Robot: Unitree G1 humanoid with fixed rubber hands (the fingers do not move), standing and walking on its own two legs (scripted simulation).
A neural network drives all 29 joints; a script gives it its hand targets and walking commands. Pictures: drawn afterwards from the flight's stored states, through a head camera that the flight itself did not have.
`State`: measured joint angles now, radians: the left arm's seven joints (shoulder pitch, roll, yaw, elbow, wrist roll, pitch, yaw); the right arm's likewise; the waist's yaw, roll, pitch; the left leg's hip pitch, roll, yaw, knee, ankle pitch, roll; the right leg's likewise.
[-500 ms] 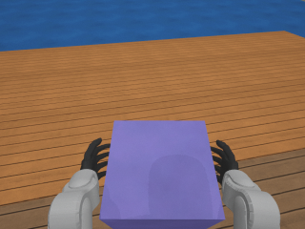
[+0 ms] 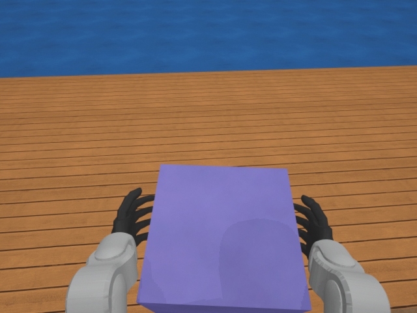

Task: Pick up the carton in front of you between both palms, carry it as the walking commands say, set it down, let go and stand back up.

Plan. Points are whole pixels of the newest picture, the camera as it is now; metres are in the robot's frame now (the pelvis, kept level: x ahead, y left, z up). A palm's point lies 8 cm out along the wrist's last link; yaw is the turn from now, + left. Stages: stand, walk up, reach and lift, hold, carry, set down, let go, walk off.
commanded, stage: carry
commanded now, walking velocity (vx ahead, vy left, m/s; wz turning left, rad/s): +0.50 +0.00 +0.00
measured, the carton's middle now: (219, 249) +0.26 +0.00 +0.03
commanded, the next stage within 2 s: none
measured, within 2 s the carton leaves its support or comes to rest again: neither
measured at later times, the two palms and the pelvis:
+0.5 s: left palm (171, 94) +0.67 +0.14 +0.10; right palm (279, 101) +0.66 -0.17 +0.10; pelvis +0.33 -0.01 -0.02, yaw +0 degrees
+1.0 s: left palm (184, 57) +1.04 +0.14 +0.06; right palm (260, 61) +1.02 -0.16 +0.05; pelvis +0.69 -0.01 -0.06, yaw -2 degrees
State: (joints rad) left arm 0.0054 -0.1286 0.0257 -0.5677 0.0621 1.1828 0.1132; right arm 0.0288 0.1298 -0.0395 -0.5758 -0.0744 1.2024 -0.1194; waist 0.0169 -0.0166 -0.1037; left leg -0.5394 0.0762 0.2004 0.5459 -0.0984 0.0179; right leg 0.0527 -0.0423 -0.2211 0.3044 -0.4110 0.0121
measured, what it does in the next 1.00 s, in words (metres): goes down: left foot, then right foot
